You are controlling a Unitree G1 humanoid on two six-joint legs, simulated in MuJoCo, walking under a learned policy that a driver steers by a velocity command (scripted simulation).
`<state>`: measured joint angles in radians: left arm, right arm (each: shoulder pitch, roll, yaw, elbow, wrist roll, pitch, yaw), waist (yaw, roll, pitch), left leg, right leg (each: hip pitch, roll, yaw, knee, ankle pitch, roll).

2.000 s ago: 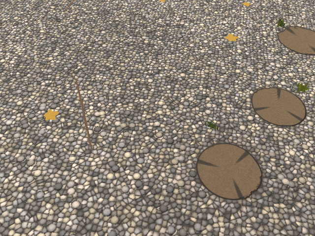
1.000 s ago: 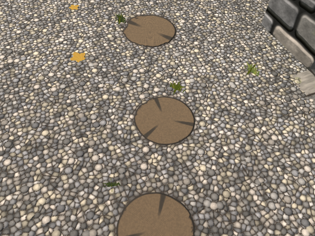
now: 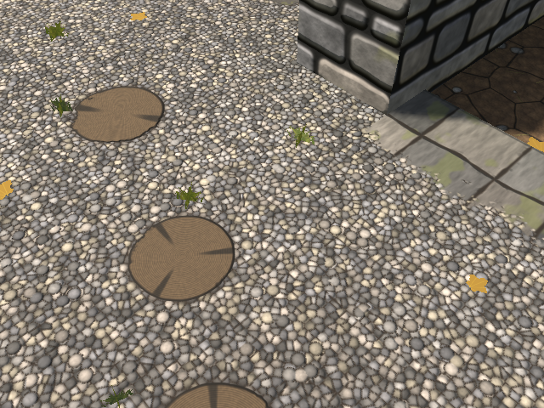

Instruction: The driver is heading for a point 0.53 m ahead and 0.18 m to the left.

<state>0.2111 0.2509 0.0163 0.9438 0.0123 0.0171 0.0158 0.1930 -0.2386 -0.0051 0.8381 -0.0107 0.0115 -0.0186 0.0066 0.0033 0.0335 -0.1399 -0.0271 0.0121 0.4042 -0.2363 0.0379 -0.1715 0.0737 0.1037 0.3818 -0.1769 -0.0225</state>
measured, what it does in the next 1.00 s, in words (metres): walks ahead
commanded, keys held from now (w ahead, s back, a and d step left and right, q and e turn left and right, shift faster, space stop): no key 0.48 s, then w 0.36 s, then w+q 0.16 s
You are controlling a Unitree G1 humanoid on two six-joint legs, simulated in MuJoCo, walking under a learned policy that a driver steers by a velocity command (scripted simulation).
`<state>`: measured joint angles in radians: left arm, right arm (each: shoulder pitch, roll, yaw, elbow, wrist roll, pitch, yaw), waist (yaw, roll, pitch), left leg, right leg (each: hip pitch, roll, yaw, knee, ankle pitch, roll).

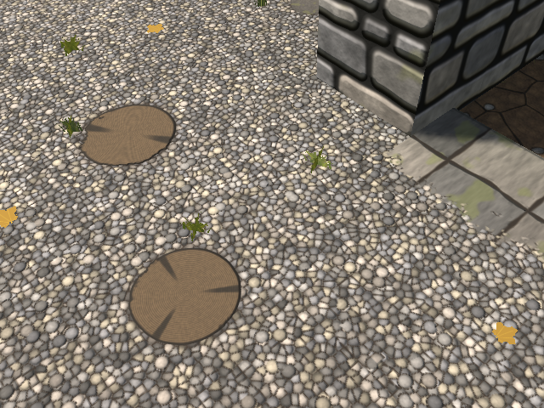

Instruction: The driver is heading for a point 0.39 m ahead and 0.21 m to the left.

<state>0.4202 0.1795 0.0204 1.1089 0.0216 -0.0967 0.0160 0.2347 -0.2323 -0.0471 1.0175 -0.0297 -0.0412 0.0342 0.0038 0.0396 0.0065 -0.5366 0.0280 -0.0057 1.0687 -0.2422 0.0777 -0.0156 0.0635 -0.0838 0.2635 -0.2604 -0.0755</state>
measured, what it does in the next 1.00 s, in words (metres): walks ahead, turning left: left foot, then right foot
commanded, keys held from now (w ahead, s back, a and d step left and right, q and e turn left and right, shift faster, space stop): w+q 0.40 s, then no key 0.60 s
